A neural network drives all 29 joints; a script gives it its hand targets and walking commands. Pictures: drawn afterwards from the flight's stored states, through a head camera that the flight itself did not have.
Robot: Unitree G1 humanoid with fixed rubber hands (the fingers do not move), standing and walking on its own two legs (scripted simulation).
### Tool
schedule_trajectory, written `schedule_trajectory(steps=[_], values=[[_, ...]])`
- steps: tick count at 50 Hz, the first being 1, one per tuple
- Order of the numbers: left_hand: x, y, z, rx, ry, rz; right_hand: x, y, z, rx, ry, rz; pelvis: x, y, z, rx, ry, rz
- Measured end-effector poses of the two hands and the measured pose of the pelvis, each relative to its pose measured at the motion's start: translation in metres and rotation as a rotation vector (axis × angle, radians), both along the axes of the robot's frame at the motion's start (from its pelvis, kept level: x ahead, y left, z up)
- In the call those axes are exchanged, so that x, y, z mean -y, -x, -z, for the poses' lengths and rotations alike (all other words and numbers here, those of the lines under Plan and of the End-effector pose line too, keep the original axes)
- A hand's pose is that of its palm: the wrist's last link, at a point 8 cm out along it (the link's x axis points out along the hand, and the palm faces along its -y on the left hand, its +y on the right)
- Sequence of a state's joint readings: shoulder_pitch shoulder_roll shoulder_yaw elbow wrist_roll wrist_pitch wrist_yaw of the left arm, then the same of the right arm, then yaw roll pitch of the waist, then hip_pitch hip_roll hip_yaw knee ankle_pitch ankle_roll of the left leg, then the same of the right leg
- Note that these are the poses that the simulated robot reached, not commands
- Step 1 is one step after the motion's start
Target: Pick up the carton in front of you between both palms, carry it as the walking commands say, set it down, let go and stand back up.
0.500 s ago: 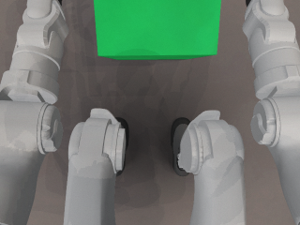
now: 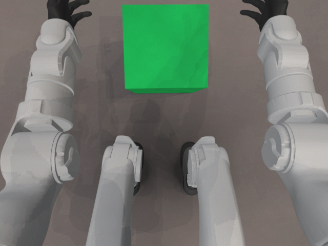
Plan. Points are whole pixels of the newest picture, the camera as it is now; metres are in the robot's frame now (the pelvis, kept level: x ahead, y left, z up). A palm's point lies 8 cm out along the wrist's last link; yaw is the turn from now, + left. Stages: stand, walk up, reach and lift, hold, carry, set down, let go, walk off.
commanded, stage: set down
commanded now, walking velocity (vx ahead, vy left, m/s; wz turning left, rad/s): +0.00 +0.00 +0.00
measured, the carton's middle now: (164, 58) +0.53 +0.00 -0.35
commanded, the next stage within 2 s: let go in 0.46 s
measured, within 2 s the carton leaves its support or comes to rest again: neither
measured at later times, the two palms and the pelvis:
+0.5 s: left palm out of the picture +0.53 +0.19 +0.04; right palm out of the picture +0.55 -0.21 +0.04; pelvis +0.02 +0.00 +0.14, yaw -1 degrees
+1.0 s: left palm out of the picture +0.41 +0.22 +0.15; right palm out of the picture +0.41 -0.23 +0.15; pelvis +0.09 +0.00 +0.25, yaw -1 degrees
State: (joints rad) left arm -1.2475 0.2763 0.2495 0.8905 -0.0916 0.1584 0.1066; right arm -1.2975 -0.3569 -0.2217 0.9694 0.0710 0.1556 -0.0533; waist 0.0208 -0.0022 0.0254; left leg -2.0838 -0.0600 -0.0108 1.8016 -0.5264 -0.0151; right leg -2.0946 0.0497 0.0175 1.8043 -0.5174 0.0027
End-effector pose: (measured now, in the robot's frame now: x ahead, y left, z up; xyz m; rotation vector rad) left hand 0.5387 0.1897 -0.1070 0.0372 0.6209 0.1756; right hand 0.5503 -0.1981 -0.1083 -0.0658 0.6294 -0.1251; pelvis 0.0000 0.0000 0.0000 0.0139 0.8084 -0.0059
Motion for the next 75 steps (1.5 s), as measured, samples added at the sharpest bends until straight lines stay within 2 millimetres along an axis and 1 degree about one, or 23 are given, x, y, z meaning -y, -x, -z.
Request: schedule_trajectory(steps=[5,14,20,26,29,32,36,39,43,50,60,65,70,75], values=[[-0.003,0.001,-0.029,0.001,-0.003,0.004,0.004,0.001,-0.029,0.002,0.001,-0.003,0.001,-0.004,-0.027,-0.014,-0.001,0.001],[-0.005,0.001,-0.089,-0.001,0.004,0.010,0.008,0.001,-0.090,0.001,-0.008,-0.011,0.001,-0.013,-0.081,-0.026,-0.001,0.004],[-0.005,0.002,-0.126,0.002,0.005,0.017,0.008,0.003,-0.127,0.003,-0.008,-0.016,0.001,-0.020,-0.115,-0.020,0.001,0.005],[-0.005,0.005,-0.155,-0.008,-0.005,0.031,0.009,0.006,-0.156,-0.006,0.001,-0.022,0.001,-0.026,-0.147,-0.007,0.003,0.007],[-0.005,0.010,-0.165,-0.023,-0.026,0.054,0.010,0.013,-0.167,-0.023,0.025,-0.031,0.001,-0.030,-0.161,0.004,0.004,0.007],[-0.008,0.023,-0.174,-0.053,-0.054,0.084,0.012,0.027,-0.175,-0.052,0.059,-0.042,0.000,-0.037,-0.176,0.023,0.006,0.007],[-0.014,0.050,-0.188,-0.102,-0.084,0.119,0.017,0.057,-0.188,-0.095,0.087,-0.049,-0.001,-0.050,-0.197,0.068,0.007,0.009],[-0.020,0.071,-0.202,-0.128,-0.092,0.132,0.021,0.080,-0.201,-0.115,0.091,-0.050,-0.001,-0.060,-0.212,0.111,0.009,0.010],[-0.027,0.093,-0.224,-0.138,-0.092,0.137,0.025,0.103,-0.223,-0.123,0.087,-0.052,-0.002,-0.072,-0.229,0.169,0.011,0.010],[-0.033,0.134,-0.258,-0.143,-0.083,0.135,0.028,0.142,-0.257,-0.126,0.080,-0.056,-0.003,-0.089,-0.251,0.273,0.014,0.008],[-0.039,0.209,-0.304,-0.165,-0.080,0.133,0.032,0.220,-0.301,-0.150,0.075,-0.058,-0.002,-0.105,-0.281,0.505,0.016,0.007],[-0.041,0.241,-0.323,-0.172,-0.083,0.135,0.035,0.253,-0.321,-0.154,0.076,-0.056,-0.002,-0.111,-0.292,0.641,0.018,0.007],[-0.042,0.259,-0.334,-0.174,-0.080,0.140,0.037,0.274,-0.333,-0.162,0.074,-0.062,-0.001,-0.115,-0.297,0.756,0.019,0.006],[-0.041,0.263,-0.337,-0.177,-0.076,0.148,0.037,0.282,-0.338,-0.170,0.074,-0.069,0.000,-0.114,-0.297,0.841,0.020,0.005]])
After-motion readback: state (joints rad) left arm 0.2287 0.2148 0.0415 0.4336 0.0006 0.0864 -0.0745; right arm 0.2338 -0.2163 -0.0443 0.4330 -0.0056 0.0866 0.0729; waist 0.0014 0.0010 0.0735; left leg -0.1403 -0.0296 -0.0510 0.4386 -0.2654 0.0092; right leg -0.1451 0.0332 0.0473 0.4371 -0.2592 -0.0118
